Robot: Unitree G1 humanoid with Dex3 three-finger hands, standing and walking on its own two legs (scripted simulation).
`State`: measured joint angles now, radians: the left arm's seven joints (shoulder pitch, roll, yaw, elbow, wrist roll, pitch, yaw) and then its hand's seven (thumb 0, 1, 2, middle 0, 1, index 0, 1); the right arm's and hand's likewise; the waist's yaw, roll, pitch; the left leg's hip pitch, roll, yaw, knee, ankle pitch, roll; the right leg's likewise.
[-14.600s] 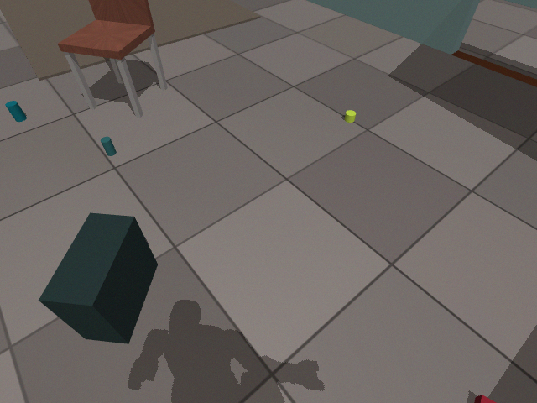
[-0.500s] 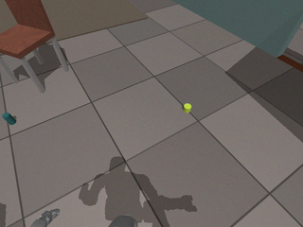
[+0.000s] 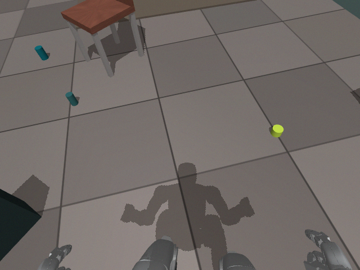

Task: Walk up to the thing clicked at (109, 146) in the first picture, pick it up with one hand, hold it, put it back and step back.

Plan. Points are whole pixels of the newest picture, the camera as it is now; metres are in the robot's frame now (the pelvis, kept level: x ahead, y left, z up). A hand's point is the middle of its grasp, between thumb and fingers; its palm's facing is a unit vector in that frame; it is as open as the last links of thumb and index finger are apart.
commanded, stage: walk up
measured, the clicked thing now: (72, 99) +1.30 +0.89 -0.68
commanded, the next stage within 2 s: none
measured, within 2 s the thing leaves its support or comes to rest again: neither
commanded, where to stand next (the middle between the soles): +0.07 +0.07 m, yaw +24 degrees
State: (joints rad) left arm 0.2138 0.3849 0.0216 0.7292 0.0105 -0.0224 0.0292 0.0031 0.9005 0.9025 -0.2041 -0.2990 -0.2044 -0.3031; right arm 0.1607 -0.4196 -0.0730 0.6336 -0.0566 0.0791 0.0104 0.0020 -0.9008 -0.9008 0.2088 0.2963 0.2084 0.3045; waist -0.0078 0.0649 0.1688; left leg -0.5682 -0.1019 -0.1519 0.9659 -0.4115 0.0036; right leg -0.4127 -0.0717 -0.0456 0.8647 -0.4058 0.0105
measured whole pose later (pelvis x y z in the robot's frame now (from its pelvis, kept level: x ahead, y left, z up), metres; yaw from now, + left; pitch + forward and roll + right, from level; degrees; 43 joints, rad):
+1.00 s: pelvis -0.02 +0.07 +0.02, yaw +25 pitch -2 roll -1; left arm 0.18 0.40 0.03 0.97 0.00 -0.01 0.00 0.00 0.90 0.90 -0.20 -0.30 -0.20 -0.30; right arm 0.14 -0.37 -0.01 0.95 0.00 -0.03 -0.01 0.00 -0.90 -0.90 0.21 0.30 0.21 0.30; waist 0.03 -0.01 0.10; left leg -0.31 -0.04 -0.02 0.71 -0.36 0.04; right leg -0.30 -0.06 -0.02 0.66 -0.30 0.02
